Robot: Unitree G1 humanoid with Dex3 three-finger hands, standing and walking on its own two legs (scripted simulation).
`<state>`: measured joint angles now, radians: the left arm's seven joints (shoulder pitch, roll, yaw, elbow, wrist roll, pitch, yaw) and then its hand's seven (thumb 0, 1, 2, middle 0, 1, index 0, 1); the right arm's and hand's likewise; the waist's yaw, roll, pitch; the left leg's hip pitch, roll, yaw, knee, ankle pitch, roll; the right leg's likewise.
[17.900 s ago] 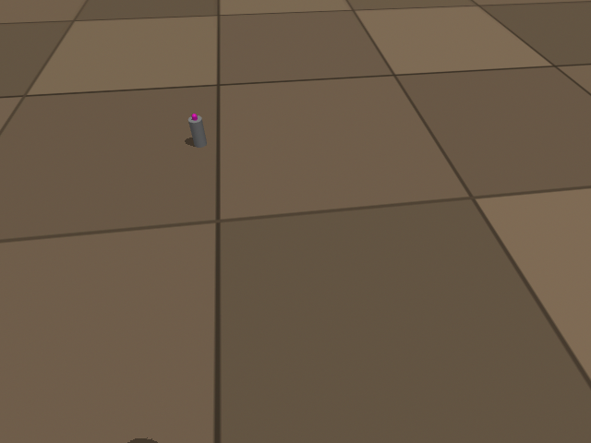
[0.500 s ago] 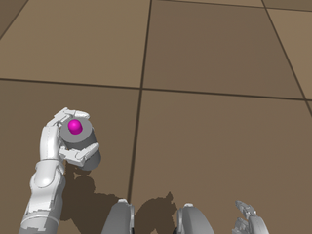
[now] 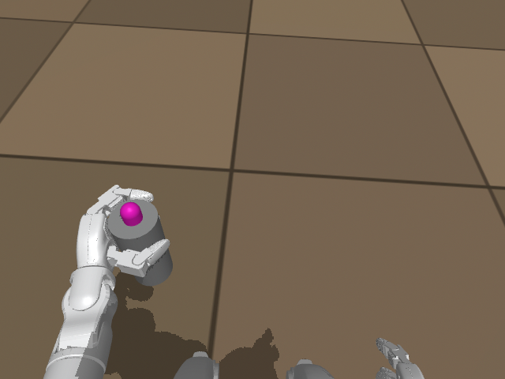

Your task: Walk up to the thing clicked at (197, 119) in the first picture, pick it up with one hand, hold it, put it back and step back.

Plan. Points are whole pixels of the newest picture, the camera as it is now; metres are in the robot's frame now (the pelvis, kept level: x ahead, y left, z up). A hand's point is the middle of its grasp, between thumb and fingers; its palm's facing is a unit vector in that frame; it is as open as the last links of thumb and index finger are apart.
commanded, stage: lift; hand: left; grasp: from the side
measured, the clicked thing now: (142, 241) +0.33 +0.19 +0.00
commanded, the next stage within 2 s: hold in 0.40 s
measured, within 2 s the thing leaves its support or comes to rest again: neither
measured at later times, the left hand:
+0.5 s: hand (142, 225) +0.34 +0.18 +0.05, palm faces +0.14 -0.99 -0.01, open 9.8 cm
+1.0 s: hand (137, 227) +0.33 +0.18 +0.06, palm faces +0.15 -0.99 -0.02, open 9.8 cm
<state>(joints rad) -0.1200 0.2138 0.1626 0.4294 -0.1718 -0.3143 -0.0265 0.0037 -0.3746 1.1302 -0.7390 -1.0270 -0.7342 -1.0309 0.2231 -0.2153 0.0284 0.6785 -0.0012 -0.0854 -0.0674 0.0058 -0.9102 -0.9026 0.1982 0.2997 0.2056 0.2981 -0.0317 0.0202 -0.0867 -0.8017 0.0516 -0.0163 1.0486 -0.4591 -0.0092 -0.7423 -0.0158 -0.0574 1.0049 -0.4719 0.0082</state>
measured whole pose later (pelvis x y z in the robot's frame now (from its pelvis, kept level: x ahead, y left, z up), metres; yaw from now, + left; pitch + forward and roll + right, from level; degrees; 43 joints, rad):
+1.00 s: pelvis +0.01 +0.00 +0.03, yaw +0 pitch +7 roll -2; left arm -0.06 0.18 0.14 0.41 -0.16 -0.32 -0.01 0.00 -0.35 1.10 -0.73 -1.02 -0.73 -1.02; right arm 0.24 -0.22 0.01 0.69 -0.01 -0.06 -0.06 0.01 -0.92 -0.90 0.20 0.30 0.20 0.30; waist -0.03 0.02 -0.03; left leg -0.58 0.05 0.00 0.88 -0.41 -0.01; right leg -0.53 -0.01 -0.05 0.83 -0.42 0.01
